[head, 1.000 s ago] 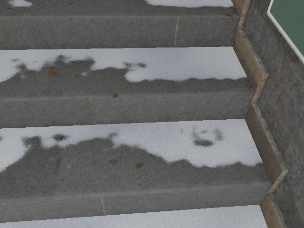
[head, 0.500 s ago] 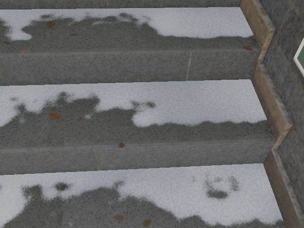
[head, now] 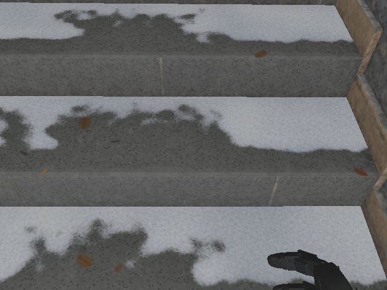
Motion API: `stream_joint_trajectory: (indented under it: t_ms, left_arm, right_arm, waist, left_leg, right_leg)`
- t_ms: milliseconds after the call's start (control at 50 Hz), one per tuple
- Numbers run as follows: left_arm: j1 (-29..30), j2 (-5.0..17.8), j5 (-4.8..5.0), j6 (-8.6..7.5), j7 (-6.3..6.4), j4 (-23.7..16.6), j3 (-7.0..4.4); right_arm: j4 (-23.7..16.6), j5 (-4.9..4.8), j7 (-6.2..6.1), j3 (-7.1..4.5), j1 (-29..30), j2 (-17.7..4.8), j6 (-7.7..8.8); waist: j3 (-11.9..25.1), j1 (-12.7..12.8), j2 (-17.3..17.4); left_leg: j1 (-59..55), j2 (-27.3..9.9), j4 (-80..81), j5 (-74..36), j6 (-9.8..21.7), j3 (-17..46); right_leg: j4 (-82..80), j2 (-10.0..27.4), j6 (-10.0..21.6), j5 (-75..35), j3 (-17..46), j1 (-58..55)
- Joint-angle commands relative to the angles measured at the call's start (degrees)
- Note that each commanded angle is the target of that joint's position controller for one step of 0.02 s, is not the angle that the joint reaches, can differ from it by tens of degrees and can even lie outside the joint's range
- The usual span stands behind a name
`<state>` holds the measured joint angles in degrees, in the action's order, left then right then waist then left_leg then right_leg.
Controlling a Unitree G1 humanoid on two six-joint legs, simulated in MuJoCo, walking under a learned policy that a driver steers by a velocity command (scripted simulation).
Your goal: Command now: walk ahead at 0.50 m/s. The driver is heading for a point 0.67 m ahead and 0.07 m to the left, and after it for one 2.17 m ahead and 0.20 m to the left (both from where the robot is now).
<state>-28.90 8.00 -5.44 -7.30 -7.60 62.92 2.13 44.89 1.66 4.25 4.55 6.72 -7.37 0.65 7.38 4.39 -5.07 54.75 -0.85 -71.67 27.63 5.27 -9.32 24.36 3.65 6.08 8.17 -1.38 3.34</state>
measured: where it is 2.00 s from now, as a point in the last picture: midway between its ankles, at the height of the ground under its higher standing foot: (239, 153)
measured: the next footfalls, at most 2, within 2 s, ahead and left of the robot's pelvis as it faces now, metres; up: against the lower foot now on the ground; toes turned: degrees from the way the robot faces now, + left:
right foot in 0.46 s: +0.49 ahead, -0.12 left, +0.31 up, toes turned -4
left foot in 1.04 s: +0.78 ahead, +0.10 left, +0.46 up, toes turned +19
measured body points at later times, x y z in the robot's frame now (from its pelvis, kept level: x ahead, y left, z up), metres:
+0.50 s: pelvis +0.31 -0.02 +0.14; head +0.32 -0.02 +0.59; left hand +0.58 +0.12 +0.08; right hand +0.23 -0.20 -0.02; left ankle +0.11 +0.10 -0.59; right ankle +0.45 -0.11 -0.46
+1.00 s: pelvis +0.57 -0.03 +0.28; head +0.57 -0.02 +0.73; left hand +0.48 +0.11 +0.12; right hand +0.84 -0.15 +0.20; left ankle +0.74 +0.10 -0.26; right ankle +0.45 -0.11 -0.46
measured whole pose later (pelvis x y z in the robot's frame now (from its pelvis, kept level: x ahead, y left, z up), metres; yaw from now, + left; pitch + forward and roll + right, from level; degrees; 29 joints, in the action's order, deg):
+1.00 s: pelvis +0.57 -0.03 +0.28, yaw +7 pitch +6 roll +2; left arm -28.6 3.1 -2.7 -6.6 -3.1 63.2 3.1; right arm 46.9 0.7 5.0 1.2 3.8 -4.7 -0.8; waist 7.7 3.1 -3.8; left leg 68.8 -6.6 -84.6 16.6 8.5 -9.9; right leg 15.6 1.9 2.3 19.4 -11.4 1.8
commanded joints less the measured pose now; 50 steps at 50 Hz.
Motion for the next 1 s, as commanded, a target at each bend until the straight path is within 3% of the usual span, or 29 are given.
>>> stream_joint_trajectory:
  t_ms: [20, 40, 60, 80, 120, 160, 200, 260, 320, 360, 380, 440, 480, 500, 520, 540, 560, 600, 640, 680, 720, 760, 800, 840, 880, 900, 940, 960, 1000]
  left_arm:
    - [2.4, 7.9, 1.56, 0.52, -2.33, -2.8, -3.23]
    - [2.9, 5.9, 3.21, 0.88, -1.59, -2.7, -3.34]
    - [5.6, 3.7, 2.94, 0.53, -0.08, -3.3, -2.95]
    - [11.2, 2.7, 2.53, 1.03, 1.1, -6.8, -2.74]
    - [14.0, 0.7, 1.68, 3.1, 1.64, -10.0, -1.68]
    - [11.6, -0.4, 1.59, 4.94, 1.87, -10.1, -0.9]
    - [14.0, 1.6, 2.92, 4.81, 1.38, -10.6, -1.06]
    - [25.1, 0.4, 4.02, 3.85, 1.76, -14.3, 0.61]
    - [36.5, 2.7, 3.46, 3.48, 3.79, -20.8, 1.26]
    - [43.5, 1.5, 3.2, 5.33, 3.57, -23.3, 1.81]
    - [48.4, 0.6, 3.33, 6.52, 2.75, -25.8, 2.53]
    - [38.4, 1.1, 3.41, 6.96, 1.44, -23.4, 1.28]
    - [26.5, 4.5, 2.97, 6.6, 2.26, -20.3, -0.85]
    - [20.7, 6.5, 6.14, 6.29, 2.94, -17.6, -0.26]
    - [5.3, 10.1, 4.17, 7.52, 3.75, -13.1, -2.26]
    - [-6.6, 13.8, 1.98, 7.18, 3.96, -7.6, -4.06]
    - [-4.1, 13.6, 2.14, 5.21, 4.97, -6.2, -4.43]
    - [6.8, 4.9, 3.22, 3.97, 4.71, -4.9, -3.09]
    - [15.3, -2.9, 3.46, 3.88, 3.77, -4.1, -0.54]
    - [15.4, -4.9, 2.88, 2.94, 3.11, -3.4, 0.21]
    - [16.8, -3.8, 2.95, 1.85, 3.67, -4.2, -0.37]
    - [11.3, -2.5, 1.5, 0.76, 4.41, -2.2, -0.26]
    - [4.5, -3.2, 0.2, 0.53, 5.23, 1.0, 0.39]
    - [-4.6, -2.1, -1.27, 0.73, 6.11, 4.5, 0.86]
    - [-7.9, -0.2, -2.86, 0.64, 5.84, 5.1, 0.67]
    - [-8.5, 1.1, -2.14, 0.75, 5.69, 4.1, 0.44]
    - [-3.9, 3.8, 2.1, 1.66, 4.28, 0.3, -0.53]
    - [-3.8, 5.5, 3.87, 1.07, 4.17, -1.1, -0.83]
    - [-4.1, 10.6, 5.27, -1.12, 5.37, -2.5, -2.27]
  right_arm:
    - [9.6, 2.73, -2.31, -6.22, -44.9, -17.1, 0.2]
    - [11.3, 2.92, -3.29, -7.09, -43.1, -16.9, 2.14]
    - [11.4, 2.3, -3.46, -7.04, -34.0, -14.3, 3.11]
    - [13.0, 1.46, -2.93, -6.33, -28.1, -9.0, 3.06]
    - [14.4, 0.97, -2.1, -3.23, -19.6, 1.1, 2.72]
    - [15.3, 2.15, -1.74, -2.32, -17.8, 4.1, 4.11]
    - [14.3, 3.34, -2.25, -2.65, -15.3, 1.4, 5.19]
    - [17.4, 5.29, -3.09, -3.08, -29.2, -2.1, 4.74]
    - [20.6, 6.64, -2.44, -3.0, -39.2, -4.5, 5.24]
    - [17.9, 3.4, -1.01, -2.2, -36.3, -3.6, 4.82]
    - [18.1, 2.11, 0.12, -2.55, -36.1, -6.0, 4.04]
    - [18.3, -0.05, 0.47, -4.53, -36.2, -13.7, 6.63]
    - [21.9, 1.18, 0.65, -6.11, -42.0, -14.7, 7.1]
    - [22.8, 5.51, 1.63, -4.58, -51.0, -7.8, 7.11]
    - [21.7, 4.17, 2.39, -5.15, -45.5, -7.4, 5.54]
    - [20.2, 1.59, 3.4, -6.47, -36.6, -5.3, 3.85]
    - [19.3, -0.28, 2.9, -7.3, -32.5, -4.3, 3.58]
    - [16.5, -0.94, 0.15, -7.04, -26.7, -1.7, 5.72]
    - [13.4, -0.26, -0.34, -6.67, -23.7, -0.3, 4.33]
    - [13.2, 0.12, 0.07, -6.16, -25.0, 0.2, 2.51]
    - [11.2, -0.16, 0.87, -6.06, -22.6, -0.9, 1.29]
    - [9.4, -0.48, 0.93, -5.6, -18.4, -0.6, 0.95]
    - [5.1, 0.2, -0.26, -4.74, -12.3, 0.1, 1.16]
    - [1.9, -0.62, -0.9, -3.97, -7.7, 0.4, 1.37]
    - [-2.4, -1.79, -1.52, -3.6, -0.6, -0.7, 1.34]
    - [-2.4, -1.52, -1.62, -3.81, 1.4, -1.2, 1.17]
    - [-5.9, -1.38, 0.16, -3.23, 12.4, 0.4, -1.28]
    - [-3.9, -0.79, 1.42, -3.34, 7.8, 2.4, -0.99]
    - [-3.4, -0.97, 1.63, -4.04, 3.2, 1.5, -0.51]
  waist:
    - [14.3, -19.1, 19.8]
    - [6.2, -17.2, 13.8]
    - [0.3, -13.3, 12.2]
    - [0.1, -9.2, 6.3]
    - [0.2, -2.5, 2.9]
    - [-2.6, 1.5, 2.0]
    - [-4.9, 2.9, 4.3]
    - [-5.3, -2.8, 8.5]
    - [-5.1, -5.6, 3.8]
    - [-7.4, -5.7, 8.0]
    - [-8.4, -6.3, 11.9]
    - [-4.6, 0.6, 14.0]
    - [1.8, 1.4, 14.9]
    - [16.0, -1.2, 5.7]
    - [17.6, 6.5, -1.5]
    - [11.0, 8.5, -3.2]
    - [2.2, 5.8, -2.5]
    - [-2.3, -0.2, 0.1]
    - [-0.7, -6.5, 5.2]
    - [-0.9, -9.6, 5.7]
    - [-0.6, -10.4, 5.4]
    - [-2.4, -8.1, -0.9]
    - [-3.7, -6.5, 1.9]
    - [-2.9, -4.7, 1.1]
    - [-3.0, -2.5, 5.8]
    - [-3.6, -1.3, 3.4]
    - [-5.7, -0.1, 0.8]
    - [-5.5, -1.7, -2.2]
    - [-4.7, -5.3, 0.1]
  left_leg:
    - [-62.8, -14.6, 42.1, -15.3, 20.7, 54.7]
    - [-52.3, -13.1, 42.4, 2.6, 13.9, 53.6]
    - [-44.0, -13.0, 41.7, 2.3, 13.4, 47.1]
    - [-40.4, -13.4, 44.2, -7.1, 13.0, 40.9]
    - [-34.7, -12.9, 47.9, -15.2, 11.0, 32.1]
    - [-31.2, -9.2, 50.0, -20.1, 7.7, 19.0]
    - [-22.6, -6.4, 53.8, -19.2, 5.9, 9.6]
    - [-33.5, -8.9, 55.6, -22.8, 7.2, 13.2]
    - [-50.4, -11.5, 54.4, -31.0, 6.9, 14.9]
    - [-40.7, -12.3, 65.2, -26.3, 7.4, 11.3]
    - [-29.0, -12.3, 69.8, -25.6, 8.4, 11.2]
    - [-44.5, -15.0, 59.7, -83.1, 11.0, 6.4]
    - [-52.0, -13.5, 43.1, -99.5, 7.7, 4.7]
    - [-32.5, -8.9, 29.0, -82.4, 4.4, 7.9]
    - [-20.4, -1.5, 15.7, -47.6, 2.7, 10.9]
    - [-11.0, 2.6, -10.8, -26.3, 1.5, 18.0]
    - [-3.3, 1.1, -24.6, -29.8, 1.8, 22.3]
    - [0.2, 0.6, -37.7, -32.6, 5.7, 24.2]
    - [5.6, 0.8, -43.0, -33.1, 10.5, 24.0]
    - [10.5, -0.3, -41.7, -33.5, 11.4, 21.9]
    - [11.6, -3.0, -40.2, -26.8, 9.5, 16.0]
    - [17.5, -3.3, -52.2, -21.6, 8.9, 12.4]
    - [26.0, -6.0, -46.4, -21.5, 9.6, 13.0]
    - [33.2, -6.4, -49.6, -17.2, 9.2, 11.0]
    - [35.2, -8.6, -34.7, -19.6, 7.3, 9.6]
    - [33.3, -9.1, -29.6, -20.4, 5.8, 7.0]
    - [9.4, -6.6, -13.1, -7.7, 3.9, -1.9]
    - [1.8, -4.2, -14.1, -6.6, 2.1, -4.5]
    - [-4.7, -1.1, -5.6, -11.2, 1.1, -3.5]
  right_leg:
    - [61.1, -10.0, 0.0, -2.5, 11.3, 44.3]
    - [78.2, -7.4, 1.5, -7.2, 19.3, 52.5]
    - [84.1, -6.6, 2.6, -6.9, 18.9, 57.1]
    - [89.1, -7.1, 5.3, -6.0, 17.1, 58.0]
    - [97.1, -5.3, 9.6, -5.8, 15.9, 62.6]
    - [94.9, -3.5, 10.4, -4.2, 13.1, 65.6]
    - [87.4, -0.9, 8.8, -2.3, 6.6, 59.5]
    - [99.8, -1.2, 7.7, 5.7, 3.4, 72.1]
    - [81.8, 2.2, 6.8, 1.7, 2.2, 83.5]
    - [61.3, 4.4, 6.0, 6.5, -3.5, 68.3]
    - [57.9, 2.0, 4.3, 12.8, -5.1, 54.3]
    - [46.3, -6.1, 2.0, 7.7, -11.8, 42.9]
    - [34.8, -8.2, 5.6, 1.7, -6.9, 27.4]
    - [32.0, 0.4, 14.0, -2.7, 12.4, 0.1]
    - [15.2, 5.6, 15.9, 11.7, 30.6, -9.3]
    - [1.2, 11.5, 16.5, 27.3, 47.1, -2.6]
    - [-1.1, 11.6, 11.8, 32.3, 47.5, 6.7]
    - [0.4, 11.2, 11.2, 22.7, 36.3, 19.6]
    - [0.2, 8.9, 8.0, 13.7, 25.1, 21.6]
    - [-0.2, 5.7, 6.4, 4.8, 14.2, 22.2]
    - [-3.0, 4.8, 7.6, 5.3, 5.4, 23.5]
    - [-6.3, 5.9, 9.6, 6.8, 5.3, 22.1]
    - [-6.8, 8.1, 8.0, 1.9, 4.4, 14.1]
    - [-6.0, 10.0, 7.5, -13.5, 4.0, 3.5]
    - [-7.2, 11.0, 5.8, -16.5, 1.8, -2.4]
    - [-8.6, 10.4, 5.8, -19.0, 0.9, -2.4]
    - [-18.0, 10.7, 5.8, -22.1, -3.5, 15.1]
    - [-15.3, 10.3, 4.7, -35.6, -6.5, 14.7]
    - [-9.5, 12.2, 1.2, -66.0, -8.0, 3.9]
Velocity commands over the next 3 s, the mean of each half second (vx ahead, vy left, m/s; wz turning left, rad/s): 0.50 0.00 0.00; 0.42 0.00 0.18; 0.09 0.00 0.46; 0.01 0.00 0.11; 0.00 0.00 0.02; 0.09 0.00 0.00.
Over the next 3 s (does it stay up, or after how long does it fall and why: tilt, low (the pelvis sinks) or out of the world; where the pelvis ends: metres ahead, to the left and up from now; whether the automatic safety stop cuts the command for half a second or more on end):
stays up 0.79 -0.01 0.43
